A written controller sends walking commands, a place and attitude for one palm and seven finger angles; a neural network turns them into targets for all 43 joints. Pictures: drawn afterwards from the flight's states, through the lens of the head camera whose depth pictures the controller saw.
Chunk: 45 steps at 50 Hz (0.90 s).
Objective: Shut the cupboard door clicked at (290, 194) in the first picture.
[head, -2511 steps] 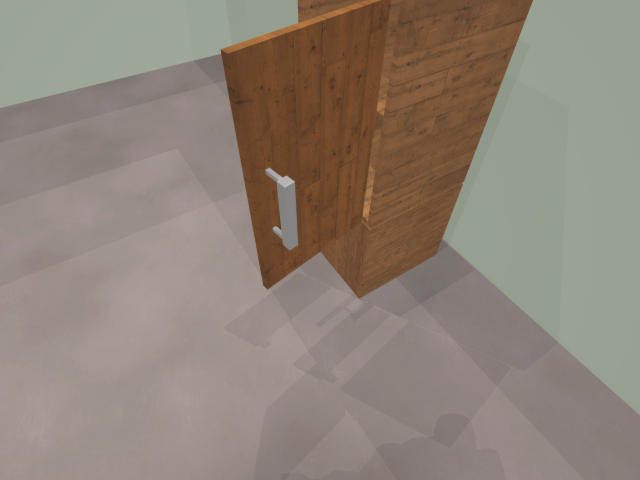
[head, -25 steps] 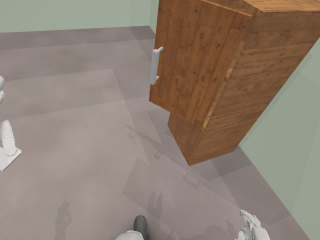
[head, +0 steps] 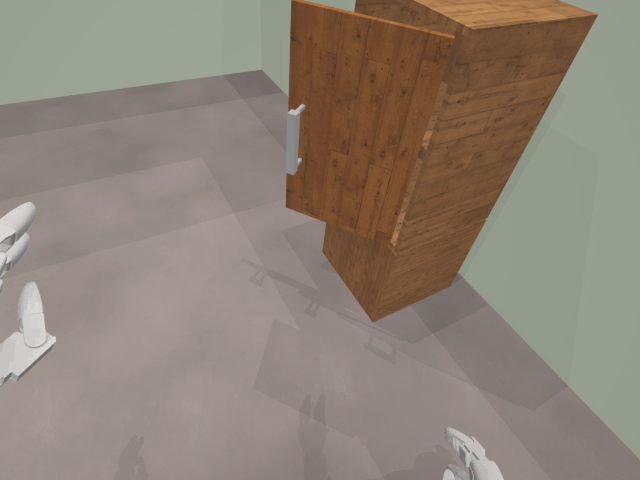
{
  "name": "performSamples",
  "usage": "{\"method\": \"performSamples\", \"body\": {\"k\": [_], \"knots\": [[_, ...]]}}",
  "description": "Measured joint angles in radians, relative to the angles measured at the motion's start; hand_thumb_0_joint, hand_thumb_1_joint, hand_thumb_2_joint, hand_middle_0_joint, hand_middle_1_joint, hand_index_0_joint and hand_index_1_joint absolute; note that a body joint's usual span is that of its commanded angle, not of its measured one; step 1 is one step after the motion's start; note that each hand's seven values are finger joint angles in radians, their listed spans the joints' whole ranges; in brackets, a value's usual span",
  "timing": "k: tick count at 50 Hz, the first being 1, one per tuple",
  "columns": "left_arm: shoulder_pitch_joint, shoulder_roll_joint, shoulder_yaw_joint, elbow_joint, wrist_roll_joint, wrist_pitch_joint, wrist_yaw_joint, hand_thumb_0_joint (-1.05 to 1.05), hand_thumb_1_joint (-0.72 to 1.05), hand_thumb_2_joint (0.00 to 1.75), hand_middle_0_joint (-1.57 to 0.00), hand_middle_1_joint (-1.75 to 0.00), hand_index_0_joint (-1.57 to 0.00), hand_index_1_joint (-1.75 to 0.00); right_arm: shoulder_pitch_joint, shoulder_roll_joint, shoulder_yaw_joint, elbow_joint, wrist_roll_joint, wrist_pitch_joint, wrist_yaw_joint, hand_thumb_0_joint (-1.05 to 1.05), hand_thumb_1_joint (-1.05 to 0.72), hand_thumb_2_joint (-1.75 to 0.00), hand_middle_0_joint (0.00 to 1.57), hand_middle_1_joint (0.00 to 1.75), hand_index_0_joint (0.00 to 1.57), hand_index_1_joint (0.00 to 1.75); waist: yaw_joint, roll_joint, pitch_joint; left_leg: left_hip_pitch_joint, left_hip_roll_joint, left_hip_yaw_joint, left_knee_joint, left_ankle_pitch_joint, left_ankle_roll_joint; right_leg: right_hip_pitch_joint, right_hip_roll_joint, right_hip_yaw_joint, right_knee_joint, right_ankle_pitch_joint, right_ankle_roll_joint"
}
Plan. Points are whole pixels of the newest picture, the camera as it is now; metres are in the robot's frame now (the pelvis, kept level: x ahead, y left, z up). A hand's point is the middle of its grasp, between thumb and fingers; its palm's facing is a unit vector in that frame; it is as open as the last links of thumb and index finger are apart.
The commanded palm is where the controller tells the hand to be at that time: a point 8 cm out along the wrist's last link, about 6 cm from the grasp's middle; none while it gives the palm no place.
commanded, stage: stop stepping back and stand still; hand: left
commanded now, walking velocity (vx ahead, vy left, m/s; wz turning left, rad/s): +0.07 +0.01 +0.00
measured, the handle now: (296, 140) +0.93 +0.09 -0.08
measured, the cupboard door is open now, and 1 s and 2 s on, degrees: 37 37 37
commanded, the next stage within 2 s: let the arm hang, fingers relaxed in 0.18 s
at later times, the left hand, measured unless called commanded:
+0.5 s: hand (188, 473) +0.17 +0.18 -0.15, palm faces -0.07 -0.97 -0.24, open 7.4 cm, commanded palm none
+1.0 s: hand out of the picture +0.03 +0.17 -0.18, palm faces +0.06 -0.98 -0.21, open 7.4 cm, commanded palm none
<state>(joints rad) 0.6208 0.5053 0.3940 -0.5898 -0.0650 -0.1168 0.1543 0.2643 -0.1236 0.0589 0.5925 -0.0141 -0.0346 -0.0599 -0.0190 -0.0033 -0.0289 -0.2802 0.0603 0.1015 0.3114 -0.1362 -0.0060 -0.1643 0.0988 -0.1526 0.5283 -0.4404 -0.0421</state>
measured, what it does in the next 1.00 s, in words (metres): steps on the spot: right foot, then right foot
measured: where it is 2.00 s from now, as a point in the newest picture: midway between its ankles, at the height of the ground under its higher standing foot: outside the picture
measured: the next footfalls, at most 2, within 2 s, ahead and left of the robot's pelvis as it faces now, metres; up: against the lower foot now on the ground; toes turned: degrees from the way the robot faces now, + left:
right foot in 0.06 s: -0.03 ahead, -0.08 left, +0.00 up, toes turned -4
right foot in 0.50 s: +0.08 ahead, -0.10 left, +0.00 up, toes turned +0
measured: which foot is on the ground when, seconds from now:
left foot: down 0.00-1.00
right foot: up 0.00-0.04, down 0.06-0.28, up 0.30-0.48, down 0.50-1.00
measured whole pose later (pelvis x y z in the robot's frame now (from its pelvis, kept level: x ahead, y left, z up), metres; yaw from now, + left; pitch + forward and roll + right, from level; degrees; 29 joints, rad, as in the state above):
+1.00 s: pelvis +0.04 -0.01 -0.01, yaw +2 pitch -1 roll +0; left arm 0.29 0.16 0.00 1.14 0.01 0.00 0.03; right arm 0.27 -0.15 0.01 1.12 -0.01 0.01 -0.04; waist 0.00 0.01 0.03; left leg -0.14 0.01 0.05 0.38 -0.22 0.00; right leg -0.14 0.02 -0.05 0.39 -0.23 -0.03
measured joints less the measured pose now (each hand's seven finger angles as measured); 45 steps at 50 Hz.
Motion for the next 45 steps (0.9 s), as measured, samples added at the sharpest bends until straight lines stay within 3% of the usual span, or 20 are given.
{"method": "performSamples", "body": {"k": [1,3,5,8,13,15,16,18,20,23,25,27,29,31,33,38,45], "knots": [[0.001,0.02,0.017,0.009,-0.003,0.007,0.002,0.02,0.89,0.89,-0.21,-0.3,-0.21,-0.3,-0.004,-0.008,-0.004,-0.006,0.001,0.007,-0.004,0.01,-0.9,-0.9,0.2,0.3,0.21,0.3,-0.002,-0.007,-0.005,-0.023,-0.012,0.008,0.028,-0.009,0.0,0.033,-0.008,0.004,-0.054,0.011,-0.013],[-0.007,0.056,0.059,0.028,-0.005,0.016,0.007,0.01,0.89,0.89,-0.21,-0.3,-0.21,-0.3,-0.019,-0.029,-0.014,-0.021,0.002,0.018,-0.006,0.01,-0.9,-0.9,0.2,0.3,0.21,0.3,0.003,-0.036,-0.017,-0.115,-0.041,0.037,0.167,-0.079,-0.009,0.069,-0.046,0.069,-0.137,0.022,-0.064],[-0.053,0.026,0.052,0.07,-0.003,0.013,0.011,0.01,0.89,0.89,-0.21,-0.3,-0.21,-0.3,-0.043,-0.071,-0.035,0.014,0.005,0.023,-0.004,0.01,-0.9,-0.9,0.2,0.3,0.21,0.3,0.015,0.011,0.003,-0.182,-0.02,-0.005,0.348,-0.149,-0.02,0.047,-0.029,0.066,-0.085,0.113,-0.058],[-0.084,-0.037,0.032,0.109,0.006,-0.005,0.027,0.01,0.89,0.89,-0.21,-0.3,-0.21,-0.3,-0.017,-0.098,-0.056,0.064,0.022,0.026,-0.001,0.01,-0.91,-0.9,0.2,0.3,0.21,0.3,0.024,0.006,-0.007,-0.208,-0.017,-0.042,0.512,-0.206,-0.019,0.061,-0.035,0.074,-0.03,0.066,-0.034],[-0.131,-0.12,-0.011,0.108,0.027,-0.029,0.042,0.02,0.89,0.89,-0.21,-0.3,-0.21,-0.3,0.047,-0.127,-0.068,0.088,0.019,0.007,-0.024,0.01,-0.91,-0.9,0.2,0.3,0.2,0.3,0.013,-0.031,-0.012,-0.11,0.015,-0.019,0.383,-0.15,-0.001,0.084,-0.07,0.055,0.039,-0.014,-0.01],[-0.163,-0.131,-0.03,0.14,0.046,-0.061,0.029,0.01,0.89,0.89,-0.21,-0.3,-0.21,-0.3,0.044,-0.137,-0.083,0.101,0.017,-0.022,-0.012,0.01,-0.91,-0.9,0.2,0.3,0.2,0.3,0.005,-0.033,0.0,-0.1,0.005,-0.015,0.355,-0.109,0.011,0.039,-0.095,0.04,0.143,-0.051,0.007],[-0.207,-0.143,-0.061,0.224,0.059,-0.052,0.001,0.01,0.89,0.9,-0.21,-0.3,-0.2,-0.3,0.034,-0.147,-0.086,0.105,0.015,-0.025,0.01,0.01,-0.91,-0.9,0.2,0.3,0.2,0.3,0.006,-0.027,0.006,-0.118,-0.005,-0.01,0.376,-0.115,0.017,-0.02,-0.107,0.05,0.25,-0.066,0.02],[-0.303,-0.174,-0.142,0.451,0.071,0.037,-0.048,0.01,0.89,0.9,-0.2,-0.3,-0.2,-0.3,0.007,-0.164,-0.069,0.105,0.001,-0.004,0.035,0.01,-0.91,-0.9,0.19,0.3,0.2,0.3,-0.006,-0.001,0.019,-0.135,-0.018,-0.008,0.381,-0.119,0.03,-0.144,-0.1,0.104,0.458,-0.132,0.045],[-0.383,-0.205,-0.228,0.706,0.075,0.125,-0.087,0.01,0.9,0.9,-0.19,-0.3,-0.19,-0.3,-0.019,-0.163,-0.048,0.103,-0.014,0.013,0.045,0.01,-0.91,-0.9,0.19,0.3,0.2,0.3,-0.028,0.021,0.042,-0.132,-0.023,-0.01,0.357,-0.101,0.035,-0.226,-0.094,0.137,0.543,-0.157,0.06],[-0.438,-0.256,-0.346,1.023,0.078,0.199,-0.139,0.01,0.91,0.9,-0.19,-0.3,-0.19,-0.3,-0.048,-0.133,-0.023,0.117,-0.022,0.037,0.055,0.01,-0.91,-0.9,0.2,0.3,0.2,0.3,-0.053,0.023,0.075,-0.119,-0.022,-0.007,0.328,-0.079,0.027,-0.245,-0.112,0.143,0.401,-0.086,0.063],[-0.421,-0.29,-0.402,1.164,0.082,0.205,-0.161,0.01,0.91,0.89,-0.2,-0.3,-0.19,-0.3,-0.049,-0.101,-0.015,0.143,-0.02,0.055,0.061,0.01,-0.91,-0.9,0.2,0.3,0.2,0.3,-0.052,-0.01,0.079,-0.125,-0.028,0.006,0.343,-0.089,0.015,-0.203,-0.127,0.152,0.23,-0.008,0.053],[-0.391,-0.337,-0.434,1.288,0.089,0.201,-0.168,0.01,0.91,0.89,-0.2,-0.3,-0.2,-0.3,-0.046,-0.078,-0.023,0.19,-0.014,0.078,0.066,0.0,-0.91,-0.9,0.2,0.3,0.2,0.3,-0.047,-0.019,0.089,-0.138,-0.034,-0.018,0.384,-0.163,0.005,-0.202,-0.122,0.142,0.216,0.082,0.03],[-0.371,-0.371,-0.39,1.341,0.062,0.171,-0.143,-0.04,0.96,0.89,-0.21,-0.3,-0.21,-0.3,-0.021,-0.065,-0.042,0.246,-0.012,0.1,0.062,0.0,-0.91,-0.9,0.2,0.3,0.2,0.3,-0.03,-0.001,0.086,-0.157,-0.039,-0.067,0.44,-0.236,0.003,-0.184,-0.108,0.104,0.182,0.094,0.011],[-0.366,-0.358,-0.371,1.381,0.079,0.156,-0.133,-0.07,0.99,0.89,-0.21,-0.3,-0.21,-0.3,0.002,-0.055,-0.057,0.303,-0.014,0.112,0.056,0.0,-0.91,-0.9,0.2,0.3,0.2,0.3,-0.004,0.01,0.079,-0.143,-0.04,-0.082,0.469,-0.243,0.007,-0.16,-0.094,0.082,0.122,0.112,0.001],[-0.356,-0.338,-0.364,1.434,0.086,0.146,-0.128,-0.07,0.99,0.89,-0.21,-0.3,-0.21,-0.3,0.028,-0.053,-0.065,0.344,-0.013,0.101,0.053,0.0,-0.92,-0.9,0.2,0.3,0.2,0.3,0.007,0.019,0.066,-0.073,-0.036,-0.086,0.357,-0.163,0.013,-0.146,-0.081,0.07,0.082,0.125,0.001],[-0.351,-0.297,-0.364,1.579,0.079,0.136,-0.121,-0.04,0.96,0.89,-0.2,-0.3,-0.2,-0.3,0.038,-0.034,-0.056,0.438,-0.004,0.061,0.033,0.0,-0.92,-0.9,0.2,0.3,0.2,0.3,0.02,-0.003,0.078,0.025,-0.045,-0.073,0.207,-0.135,0.01,-0.074,-0.085,0.084,-0.026,0.169,0.009],[-0.334,-0.313,-0.386,1.695,0.076,0.129,-0.122,0.0,0.92,0.89,-0.2,-0.3,-0.2,-0.3,0.015,-0.029,-0.051,0.495,0.008,0.048,0.025,0.0,-0.91,-0.9,0.2,0.3,0.2,0.3,0.019,0.01,0.07,0.115,-0.047,-0.054,0.098,-0.094,0.008,0.001,-0.083,0.103,-0.115,0.202,0.008]]}}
